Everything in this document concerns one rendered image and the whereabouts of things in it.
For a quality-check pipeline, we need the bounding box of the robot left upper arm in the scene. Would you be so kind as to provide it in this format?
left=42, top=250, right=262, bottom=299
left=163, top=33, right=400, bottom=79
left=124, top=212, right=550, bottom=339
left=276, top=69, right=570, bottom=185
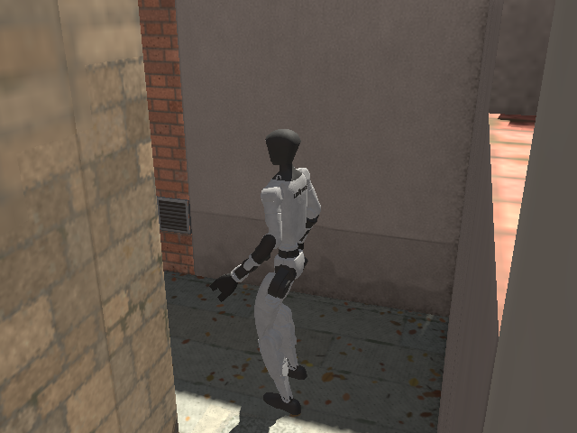
left=261, top=182, right=284, bottom=249

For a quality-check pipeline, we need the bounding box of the robot left foot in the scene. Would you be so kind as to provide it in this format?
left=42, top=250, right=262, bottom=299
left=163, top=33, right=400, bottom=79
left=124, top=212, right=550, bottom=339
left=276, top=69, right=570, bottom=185
left=263, top=392, right=301, bottom=415

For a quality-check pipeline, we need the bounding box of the robot head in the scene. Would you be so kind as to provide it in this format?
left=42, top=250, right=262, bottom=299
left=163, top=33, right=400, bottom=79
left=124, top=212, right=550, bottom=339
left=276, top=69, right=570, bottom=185
left=265, top=129, right=302, bottom=181

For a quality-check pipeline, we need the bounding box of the robot left forearm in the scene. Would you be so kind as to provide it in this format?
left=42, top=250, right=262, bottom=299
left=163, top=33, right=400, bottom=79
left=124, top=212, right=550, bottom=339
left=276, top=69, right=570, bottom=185
left=231, top=235, right=276, bottom=282

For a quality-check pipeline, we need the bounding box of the robot right forearm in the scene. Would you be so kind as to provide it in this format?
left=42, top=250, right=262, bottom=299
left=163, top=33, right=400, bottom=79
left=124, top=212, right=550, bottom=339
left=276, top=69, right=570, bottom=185
left=298, top=215, right=319, bottom=244

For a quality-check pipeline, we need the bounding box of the robot left hand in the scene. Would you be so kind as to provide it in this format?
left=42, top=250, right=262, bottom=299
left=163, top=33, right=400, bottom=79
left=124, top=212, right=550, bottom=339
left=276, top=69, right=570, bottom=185
left=209, top=273, right=238, bottom=302

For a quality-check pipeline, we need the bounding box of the robot right upper arm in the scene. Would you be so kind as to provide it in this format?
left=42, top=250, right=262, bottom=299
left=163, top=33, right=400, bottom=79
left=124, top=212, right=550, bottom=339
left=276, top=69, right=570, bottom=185
left=296, top=168, right=321, bottom=219

